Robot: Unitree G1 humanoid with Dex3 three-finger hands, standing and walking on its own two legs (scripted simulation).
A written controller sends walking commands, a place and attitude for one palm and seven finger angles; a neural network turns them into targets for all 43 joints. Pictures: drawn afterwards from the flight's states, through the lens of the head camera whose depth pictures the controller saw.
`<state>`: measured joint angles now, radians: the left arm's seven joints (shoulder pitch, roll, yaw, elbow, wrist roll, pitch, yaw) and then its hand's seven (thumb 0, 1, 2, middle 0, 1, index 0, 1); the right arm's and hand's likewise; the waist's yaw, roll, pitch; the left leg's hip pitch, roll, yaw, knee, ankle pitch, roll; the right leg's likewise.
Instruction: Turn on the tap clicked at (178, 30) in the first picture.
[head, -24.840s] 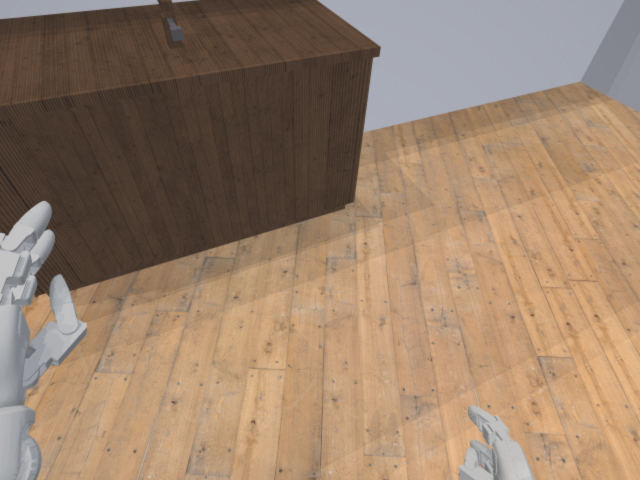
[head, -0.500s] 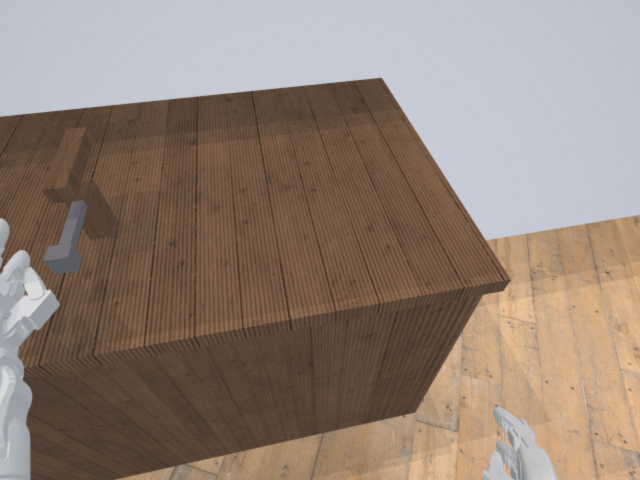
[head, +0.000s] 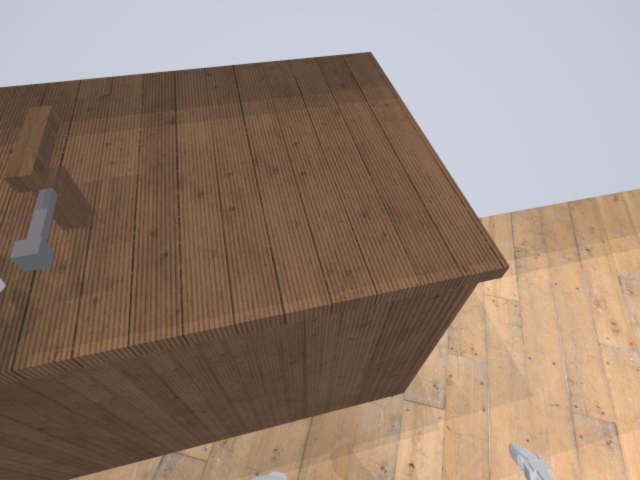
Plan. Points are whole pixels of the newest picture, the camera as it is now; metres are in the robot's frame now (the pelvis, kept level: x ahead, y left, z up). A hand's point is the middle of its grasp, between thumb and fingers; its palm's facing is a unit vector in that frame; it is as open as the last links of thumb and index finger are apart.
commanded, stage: reach beside the lever's end, fingers flat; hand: left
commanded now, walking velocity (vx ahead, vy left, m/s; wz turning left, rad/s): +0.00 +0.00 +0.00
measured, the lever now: (33, 254) +0.33 +0.36 +0.10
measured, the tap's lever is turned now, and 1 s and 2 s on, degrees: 0 3 20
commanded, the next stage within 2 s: push the lever round in 0.36 s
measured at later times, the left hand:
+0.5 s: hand out of the picture +0.29 +0.39 +0.09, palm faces +0.54 -0.83 -0.11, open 7.8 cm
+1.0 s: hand (30, 281) +0.30 +0.35 +0.09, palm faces +0.54 -0.84 -0.11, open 7.8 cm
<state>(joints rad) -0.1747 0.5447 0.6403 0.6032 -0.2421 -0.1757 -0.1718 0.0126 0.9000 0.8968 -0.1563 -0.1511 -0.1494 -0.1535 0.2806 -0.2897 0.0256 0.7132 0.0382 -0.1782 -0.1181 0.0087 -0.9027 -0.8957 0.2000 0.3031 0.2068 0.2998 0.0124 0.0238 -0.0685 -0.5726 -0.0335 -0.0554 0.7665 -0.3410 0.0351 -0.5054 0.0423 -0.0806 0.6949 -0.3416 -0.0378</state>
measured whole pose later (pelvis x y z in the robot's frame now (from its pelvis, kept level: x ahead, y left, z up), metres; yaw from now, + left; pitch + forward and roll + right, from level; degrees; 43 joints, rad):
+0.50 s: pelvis +0.00 +0.01 +0.00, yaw +0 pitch +8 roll -2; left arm -0.11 0.48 0.59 0.49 -0.25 -0.18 -0.13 0.01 0.90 0.90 -0.16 -0.15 -0.15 -0.15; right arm 0.26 -0.26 0.04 0.70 0.04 -0.17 -0.12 0.01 -0.90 -0.90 0.20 0.30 0.21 0.30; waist 0.03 0.02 -0.08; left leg -0.56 -0.05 -0.05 0.77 -0.34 0.05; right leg -0.49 0.03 -0.08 0.70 -0.35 -0.02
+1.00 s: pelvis +0.01 +0.00 +0.00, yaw +0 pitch +8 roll -2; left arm -0.08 0.43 0.55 0.44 -0.24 -0.18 -0.07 0.02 0.91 0.90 -0.16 -0.15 -0.15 -0.15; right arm 0.27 -0.27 0.03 0.70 0.04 -0.16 -0.11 0.01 -0.90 -0.90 0.20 0.30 0.21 0.30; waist 0.02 0.03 -0.08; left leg -0.54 -0.03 -0.05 0.75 -0.34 0.03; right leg -0.48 0.04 -0.07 0.69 -0.35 -0.04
